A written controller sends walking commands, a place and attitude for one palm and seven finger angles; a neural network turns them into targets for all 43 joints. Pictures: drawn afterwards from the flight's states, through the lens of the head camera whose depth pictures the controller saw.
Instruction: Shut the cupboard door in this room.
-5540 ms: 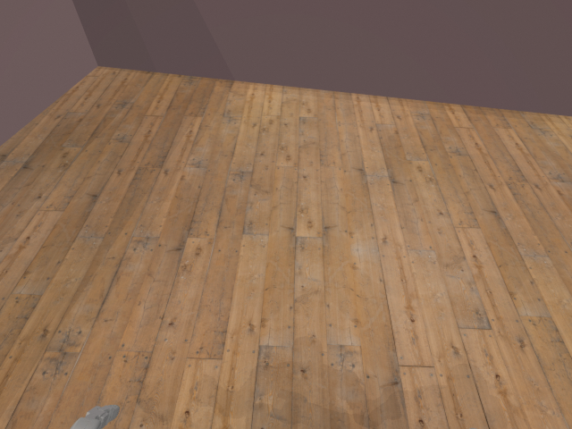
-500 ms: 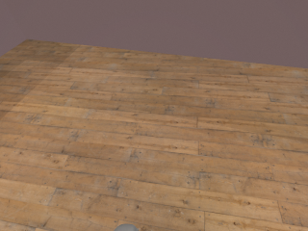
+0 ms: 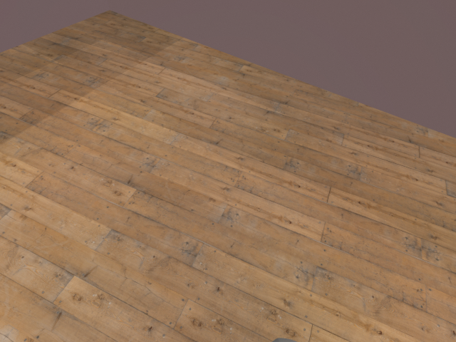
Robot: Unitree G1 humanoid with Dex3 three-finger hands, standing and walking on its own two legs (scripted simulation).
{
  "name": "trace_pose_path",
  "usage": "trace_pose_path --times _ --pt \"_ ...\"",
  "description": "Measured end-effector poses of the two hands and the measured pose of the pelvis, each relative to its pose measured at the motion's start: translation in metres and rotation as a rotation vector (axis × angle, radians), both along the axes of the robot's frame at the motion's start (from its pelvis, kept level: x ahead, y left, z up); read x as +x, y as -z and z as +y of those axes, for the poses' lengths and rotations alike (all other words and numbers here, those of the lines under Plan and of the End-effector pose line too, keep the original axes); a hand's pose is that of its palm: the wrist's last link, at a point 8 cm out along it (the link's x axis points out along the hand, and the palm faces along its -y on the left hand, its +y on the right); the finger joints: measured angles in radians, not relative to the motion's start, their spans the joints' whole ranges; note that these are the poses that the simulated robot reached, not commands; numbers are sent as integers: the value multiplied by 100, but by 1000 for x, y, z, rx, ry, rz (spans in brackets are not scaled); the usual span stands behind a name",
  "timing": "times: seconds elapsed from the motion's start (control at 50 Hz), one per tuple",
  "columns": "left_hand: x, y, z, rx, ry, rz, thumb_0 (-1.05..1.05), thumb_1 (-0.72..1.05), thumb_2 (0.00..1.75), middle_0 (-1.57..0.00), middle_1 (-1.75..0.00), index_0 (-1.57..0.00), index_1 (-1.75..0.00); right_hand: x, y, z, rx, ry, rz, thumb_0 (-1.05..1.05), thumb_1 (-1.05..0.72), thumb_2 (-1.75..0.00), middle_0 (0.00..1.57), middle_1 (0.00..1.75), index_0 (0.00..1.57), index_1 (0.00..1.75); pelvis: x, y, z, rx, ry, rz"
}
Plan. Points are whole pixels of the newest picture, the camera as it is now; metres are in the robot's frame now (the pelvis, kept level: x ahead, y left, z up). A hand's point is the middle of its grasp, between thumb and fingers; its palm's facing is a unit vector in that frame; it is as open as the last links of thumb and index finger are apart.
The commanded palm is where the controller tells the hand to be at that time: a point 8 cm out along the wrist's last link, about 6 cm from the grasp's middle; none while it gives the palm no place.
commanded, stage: turn or walk to find it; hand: left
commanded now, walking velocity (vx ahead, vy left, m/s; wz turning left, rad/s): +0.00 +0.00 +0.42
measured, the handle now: out of the picture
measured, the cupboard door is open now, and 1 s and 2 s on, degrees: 88 88 88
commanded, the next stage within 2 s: none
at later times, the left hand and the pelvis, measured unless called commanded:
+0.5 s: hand out of the picture +0.01 +0.14 -0.15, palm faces +0.23 -0.93 -0.27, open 7.4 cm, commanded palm none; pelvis -0.03 -0.06 +0.00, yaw +14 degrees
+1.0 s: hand out of the picture -0.11 +0.21 -0.17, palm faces +0.46 -0.85 -0.24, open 7.4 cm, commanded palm none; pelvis -0.07 -0.01 +0.00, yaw +25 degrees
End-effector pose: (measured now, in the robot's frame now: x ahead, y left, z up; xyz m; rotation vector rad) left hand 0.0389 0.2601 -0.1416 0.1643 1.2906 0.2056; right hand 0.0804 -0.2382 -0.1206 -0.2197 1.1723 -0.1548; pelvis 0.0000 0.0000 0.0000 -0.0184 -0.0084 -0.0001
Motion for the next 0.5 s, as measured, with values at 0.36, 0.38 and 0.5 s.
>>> trace_pose_path --times 0.36,0.38,0.5 --pt "3 -32 -65 69 -51 -182 0 91 89 -20 -30 -20 -29 -54 40 -60 68 -41 180 1 -91 -90 20 30 20 30 -24 5 -53 52 -166 -5" --pt "-4 -33 -68 69 -65 -171 0 91 89 -20 -30 -20 -29 -53 39 -64 67 -49 183 1 -91 -90 20 30 20 30 -25 3 -54 55 -175 -6" --pt "-47 -29 -75 57 -152 -114 0 91 89 -20 -30 -20 -30 -45 33 -73 41 -115 205 1 -91 -90 20 30 19 30 -30 0 -59 56 -242 -5"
